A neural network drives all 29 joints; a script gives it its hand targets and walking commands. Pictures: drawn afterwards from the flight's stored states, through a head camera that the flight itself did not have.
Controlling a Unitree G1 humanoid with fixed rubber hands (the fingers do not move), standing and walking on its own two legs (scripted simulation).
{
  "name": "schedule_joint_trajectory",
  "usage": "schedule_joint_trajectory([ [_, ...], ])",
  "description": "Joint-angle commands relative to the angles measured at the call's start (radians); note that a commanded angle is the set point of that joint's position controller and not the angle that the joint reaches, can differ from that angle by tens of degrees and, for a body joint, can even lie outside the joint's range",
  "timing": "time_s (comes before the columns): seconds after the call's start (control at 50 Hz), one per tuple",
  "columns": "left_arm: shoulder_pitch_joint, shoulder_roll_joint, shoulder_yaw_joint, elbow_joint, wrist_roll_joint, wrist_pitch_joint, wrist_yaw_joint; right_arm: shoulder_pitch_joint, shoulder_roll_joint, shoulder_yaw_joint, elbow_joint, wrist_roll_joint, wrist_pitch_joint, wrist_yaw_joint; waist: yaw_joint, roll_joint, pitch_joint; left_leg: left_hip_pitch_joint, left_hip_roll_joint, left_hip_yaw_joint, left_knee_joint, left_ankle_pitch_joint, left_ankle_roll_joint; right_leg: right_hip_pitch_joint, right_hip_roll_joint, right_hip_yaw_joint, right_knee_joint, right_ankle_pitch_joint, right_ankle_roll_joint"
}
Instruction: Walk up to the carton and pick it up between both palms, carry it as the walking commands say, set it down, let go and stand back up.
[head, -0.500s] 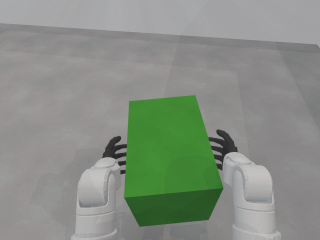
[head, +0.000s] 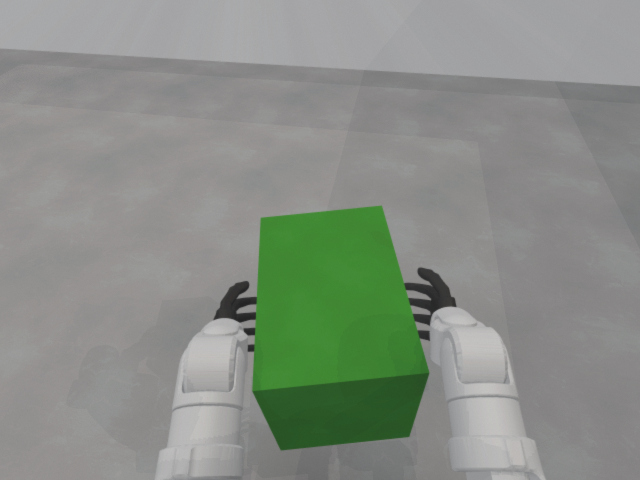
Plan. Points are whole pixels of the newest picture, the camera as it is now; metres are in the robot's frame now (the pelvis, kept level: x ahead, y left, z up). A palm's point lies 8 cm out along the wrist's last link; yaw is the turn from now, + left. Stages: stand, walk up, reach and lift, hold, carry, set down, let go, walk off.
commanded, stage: hold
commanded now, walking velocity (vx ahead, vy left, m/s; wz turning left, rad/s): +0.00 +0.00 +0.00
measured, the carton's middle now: (332, 324) +0.33 +0.02 -0.02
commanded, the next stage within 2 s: set down in 0.24 s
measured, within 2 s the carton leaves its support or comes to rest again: neither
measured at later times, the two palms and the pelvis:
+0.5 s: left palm (213, 327) +0.29 +0.17 +0.03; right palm (419, 300) +0.33 -0.10 +0.05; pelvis +0.01 +0.00 +0.00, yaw +3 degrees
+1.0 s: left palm (234, 340) +0.32 +0.17 -0.05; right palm (414, 330) +0.34 -0.11 -0.05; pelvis +0.01 +0.02 -0.02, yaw +1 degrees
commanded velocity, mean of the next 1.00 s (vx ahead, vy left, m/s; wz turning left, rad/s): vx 0.00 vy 0.00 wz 0.00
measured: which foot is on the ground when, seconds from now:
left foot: down 0.00-1.00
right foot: down 0.00-1.00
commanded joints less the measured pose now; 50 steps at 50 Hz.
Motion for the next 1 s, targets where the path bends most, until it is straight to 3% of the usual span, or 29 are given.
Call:
schedule_joint_trajectory([
  [0.0, -0.508, -0.991, -0.523, -0.188, -0.299, -0.335, -0.211, -0.506, 0.972, 0.597, -0.116, 0.289, -0.273, 0.214, 0.042, 0.061, -0.505, -0.002, -0.055, -0.136, -0.167, 0.228, 0.047, 0.543, 0.066, 0.117, 0.004, 0.191, -0.015],
  [0.02, -0.661, -1.033, -0.577, -0.243, -0.351, -0.359, -0.224, -0.629, 0.998, 0.623, -0.155, 0.309, -0.303, 0.22, 0.004, 0.044, -0.597, 0.024, -0.059, -0.132, -0.145, 0.235, 0.039, 0.561, 0.071, 0.119, 0.006, 0.186, -0.008],
  [0.06, -0.712, -1.039, -0.593, -0.261, -0.38, -0.366, -0.218, -0.723, 0.972, 0.676, -0.189, 0.34, -0.324, 0.228, -0.011, 0.039, -0.622, 0.019, -0.043, -0.143, -0.141, 0.183, 0.037, 0.56, 0.068, 0.126, 0.014, 0.139, -0.002],
  [0.12, -0.656, -0.979, -0.529, -0.159, -0.352, -0.336, -0.221, -0.633, 0.935, 0.618, -0.061, 0.302, -0.294, 0.221, -0.06, -0.02, -0.428, -0.049, -0.042, -0.144, -0.156, 0.01, 0.041, 0.466, 0.049, 0.122, -0.015, -0.005, 0.007],
  [0.16, -0.548, -0.928, -0.411, 0.02, -0.279, -0.297, -0.218, -0.561, 0.902, 0.544, 0.079, 0.26, -0.261, 0.222, -0.037, -0.004, -0.195, -0.174, -0.028, -0.151, -0.214, -0.141, 0.056, 0.447, 0.048, 0.106, -0.033, -0.105, 0.008],
  [0.22, -0.443, -0.875, -0.276, 0.231, -0.193, -0.26, -0.22, -0.487, 0.851, 0.429, 0.244, 0.198, -0.211, 0.226, -0.02, -0.019, -0.015, -0.254, -0.016, -0.16, -0.267, -0.225, 0.073, 0.454, 0.046, 0.1, -0.07, -0.177, 0.015],
  [0.24, -0.569, -0.831, -0.209, 0.236, -0.187, -0.276, -0.253, -0.531, 0.915, 0.37, 0.245, 0.11, -0.185, 0.224, -0.032, -0.068, 0.006, -0.301, -0.046, -0.158, -0.228, -0.228, 0.072, 0.48, -0.003, 0.184, -0.092, -0.293, -0.003],
  [0.26, -0.576, -0.823, -0.141, 0.297, -0.15, -0.272, -0.257, -0.552, 0.914, 0.31, 0.298, 0.088, -0.182, 0.225, -0.022, -0.086, 0.036, -0.286, -0.038, -0.16, -0.226, -0.226, 0.071, 0.455, -0.01, 0.186, -0.106, -0.339, 0.002],
  [0.28, -0.611, -0.816, -0.107, 0.316, -0.129, -0.276, -0.259, -0.584, 0.93, 0.292, 0.341, 0.083, -0.187, 0.231, 0.003, -0.067, 0.049, -0.279, -0.045, -0.153, -0.217, -0.209, 0.067, 0.449, -0.022, 0.202, -0.122, -0.354, -0.004],
  [0.36, -0.71, -0.878, -0.126, 0.302, -0.12, -0.31, -0.274, -0.658, 1.026, 0.293, 0.386, 0.115, -0.227, 0.248, 0.034, -0.03, -0.077, -0.17, -0.049, -0.143, -0.184, -0.103, 0.053, 0.409, -0.025, 0.217, -0.122, -0.281, 0.002],
  [0.4, -0.753, -0.932, -0.174, 0.289, -0.133, -0.327, -0.268, -0.677, 1.045, 0.299, 0.403, 0.128, -0.258, 0.253, 0.022, 0.018, -0.151, -0.164, -0.044, -0.14, -0.184, -0.063, 0.042, 0.443, -0.019, 0.221, -0.093, -0.18, -0.002],
  [0.46, -0.753, -0.979, -0.209, 0.315, -0.153, -0.362, -0.269, -0.67, 1.026, 0.294, 0.412, 0.107, -0.306, 0.246, -0.009, 0.023, -0.202, -0.183, -0.051, -0.138, -0.179, -0.015, 0.037, 0.47, -0.003, 0.2, -0.05, -0.059, -0.003],
  [0.48, -0.763, -0.997, -0.243, 0.293, -0.167, -0.379, -0.271, -0.643, 1.028, 0.288, 0.424, 0.103, -0.324, 0.243, -0.035, 0.031, -0.227, -0.161, -0.048, -0.141, -0.182, 0.029, 0.033, 0.454, 0.009, 0.185, -0.036, 0.001, -0.005],
  [0.52, -0.767, -1.007, -0.28, 0.276, -0.181, -0.413, -0.271, -0.633, 1.024, 0.297, 0.418, 0.093, -0.362, 0.243, -0.038, 0.033, -0.302, -0.128, -0.053, -0.141, -0.165, 0.086, 0.023, 0.446, 0.019, 0.172, -0.01, 0.07, -0.006],
  [0.54, -0.767, -1.031, -0.308, 0.273, -0.196, -0.426, -0.271, -0.638, 1.023, 0.295, 0.395, 0.094, -0.385, 0.239, -0.064, 0.042, -0.324, -0.124, -0.058, -0.144, -0.154, 0.13, 0.02, 0.433, 0.026, 0.16, 0.008, 0.125, -0.009],
  [0.56, -0.757, -1.028, -0.319, 0.258, -0.201, -0.445, -0.266, -0.616, 1.017, 0.296, 0.406, 0.087, -0.397, 0.239, -0.064, 0.024, -0.351, -0.121, -0.057, -0.149, -0.14, 0.173, 0.018, 0.415, 0.034, 0.157, 0.025, 0.163, -0.01],
  [0.62, -0.733, -1.032, -0.321, 0.29, -0.194, -0.494, -0.256, -0.61, 0.997, 0.298, 0.412, 0.077, -0.451, 0.244, -0.065, 0.042, -0.388, -0.134, -0.062, -0.155, -0.112, 0.204, 0.007, 0.335, 0.044, 0.136, 0.059, 0.167, -0.015],
  [0.84, -0.617, -0.995, -0.238, 0.423, -0.118, -0.641, -0.225, -0.654, 0.985, 0.37, 0.426, 0.063, -0.592, 0.257, 0.021, -0.03, -0.506, -0.201, -0.082, -0.152, -0.004, 0.266, 0.016, 0.172, 0.068, 0.141, 0.129, 0.158, 0.0],
  [0.88, -0.626, -0.994, -0.239, 0.435, -0.112, -0.664, -0.223, -0.642, 0.986, 0.36, 0.449, 0.045, -0.613, 0.252, 0.007, -0.041, -0.523, -0.201, -0.087, -0.148, 0.013, 0.254, 0.015, 0.127, 0.073, 0.141, 0.134, 0.139, 0.002],
  [0.92, -0.663, -0.971, -0.237, 0.441, -0.108, -0.691, -0.222, -0.665, 0.976, 0.354, 0.478, 0.036, -0.64, 0.246, 0.013, -0.033, -0.528, -0.244, -0.09, -0.144, 0.037, 0.231, 0.015, 0.089, 0.069, 0.152, 0.156, 0.124, 0.0],
  [0.94, -0.674, -0.97, -0.237, 0.447, -0.108, -0.7, -0.223, -0.652, 0.969, 0.337, 0.5, 0.025, -0.647, 0.242, -0.008, -0.038, -0.518, -0.266, -0.088, -0.149, 0.043, 0.217, 0.016, 0.067, 0.074, 0.145, 0.163, 0.109, 0.0],
  [0.98, -0.714, -0.951, -0.235, 0.455, -0.098, -0.723, -0.23, -0.663, 0.947, 0.307, 0.519, 0.0, -0.678, 0.237, -0.02, -0.021, -0.509, -0.326, -0.094, -0.143, 0.064, 0.182, 0.007, 0.021, 0.074, 0.143, 0.187, 0.093, -0.002],
])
